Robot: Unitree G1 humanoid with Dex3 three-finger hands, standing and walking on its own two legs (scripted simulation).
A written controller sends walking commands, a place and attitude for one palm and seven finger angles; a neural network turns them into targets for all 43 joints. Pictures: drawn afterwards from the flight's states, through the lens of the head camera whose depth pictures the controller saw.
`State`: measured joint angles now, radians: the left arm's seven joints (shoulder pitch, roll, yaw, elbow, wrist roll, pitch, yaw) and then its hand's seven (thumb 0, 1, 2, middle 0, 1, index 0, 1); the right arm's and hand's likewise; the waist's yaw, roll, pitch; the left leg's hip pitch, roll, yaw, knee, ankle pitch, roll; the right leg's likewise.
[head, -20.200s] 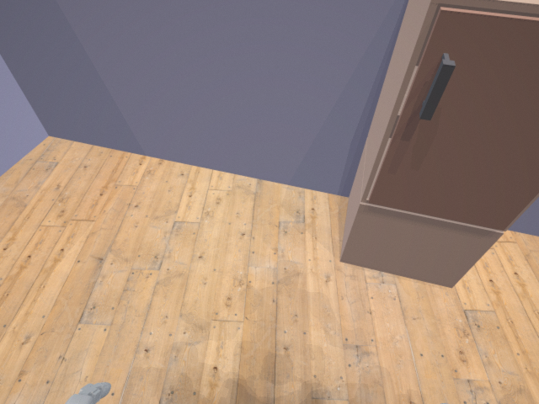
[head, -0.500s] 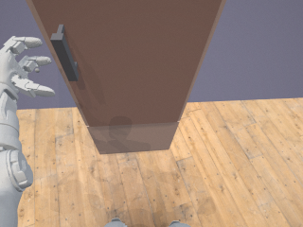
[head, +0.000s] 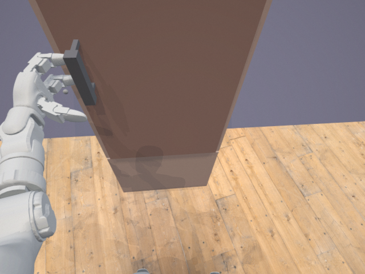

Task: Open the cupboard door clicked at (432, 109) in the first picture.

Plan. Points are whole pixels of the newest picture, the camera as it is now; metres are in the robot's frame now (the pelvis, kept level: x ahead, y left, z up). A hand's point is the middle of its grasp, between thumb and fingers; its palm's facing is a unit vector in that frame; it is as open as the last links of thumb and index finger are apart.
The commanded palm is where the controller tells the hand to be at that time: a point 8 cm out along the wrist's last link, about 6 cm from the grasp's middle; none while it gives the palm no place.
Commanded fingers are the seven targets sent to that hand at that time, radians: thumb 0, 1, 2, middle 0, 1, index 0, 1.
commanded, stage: slide the fingers in behind the handle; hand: left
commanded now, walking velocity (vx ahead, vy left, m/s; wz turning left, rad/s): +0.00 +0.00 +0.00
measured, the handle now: (83, 73) +0.52 +0.22 +0.13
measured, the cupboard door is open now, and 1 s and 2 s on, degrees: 0 0 1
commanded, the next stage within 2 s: close the thumb around the handle in 0.94 s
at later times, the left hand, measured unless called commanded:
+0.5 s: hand (80, 93) +0.46 +0.21 +0.13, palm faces +0.07 -1.00 +0.00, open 14.2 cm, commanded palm +0.43 +0.25 +0.13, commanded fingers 0.00 -0.50 0.30 -0.30 -1.20 -0.30 -1.20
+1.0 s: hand (86, 92) +0.46 +0.20 +0.13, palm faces +0.06 -1.00 +0.01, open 14.0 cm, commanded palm +0.44 +0.25 +0.13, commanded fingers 0.00 -0.50 0.30 -0.30 -1.20 -0.30 -1.20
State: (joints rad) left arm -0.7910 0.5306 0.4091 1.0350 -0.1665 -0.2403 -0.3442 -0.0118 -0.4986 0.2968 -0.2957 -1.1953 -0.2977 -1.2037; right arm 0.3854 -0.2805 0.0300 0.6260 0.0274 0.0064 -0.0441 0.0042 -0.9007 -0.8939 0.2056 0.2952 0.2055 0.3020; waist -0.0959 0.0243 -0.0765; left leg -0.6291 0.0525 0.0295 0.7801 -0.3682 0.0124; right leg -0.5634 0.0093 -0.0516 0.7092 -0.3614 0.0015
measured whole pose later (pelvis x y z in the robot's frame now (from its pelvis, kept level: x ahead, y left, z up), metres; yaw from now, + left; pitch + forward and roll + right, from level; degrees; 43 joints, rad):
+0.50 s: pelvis +0.00 -0.01 +0.00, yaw +1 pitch +11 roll -2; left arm -0.78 0.44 0.34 1.00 -0.16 -0.23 -0.23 -0.01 -0.50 0.30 -0.28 -1.19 -0.27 -1.19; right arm 0.37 -0.28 0.02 0.64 0.03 -0.01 -0.03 0.00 -0.90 -0.89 0.20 0.30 0.20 0.30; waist -0.08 0.03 -0.07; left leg -0.60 0.05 0.02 0.77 -0.36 0.01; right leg -0.54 0.01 -0.06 0.71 -0.36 0.00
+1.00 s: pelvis +0.00 -0.01 +0.00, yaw +0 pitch +11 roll -1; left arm -0.80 0.45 0.37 1.05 -0.14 -0.25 -0.23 -0.01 -0.50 0.30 -0.30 -1.20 -0.30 -1.20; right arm 0.39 -0.28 0.02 0.65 0.03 0.00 -0.04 0.01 -0.90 -0.89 0.20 0.30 0.20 0.30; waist -0.10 0.03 -0.08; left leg -0.60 0.05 0.03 0.76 -0.35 0.00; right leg -0.55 0.01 -0.05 0.71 -0.36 -0.01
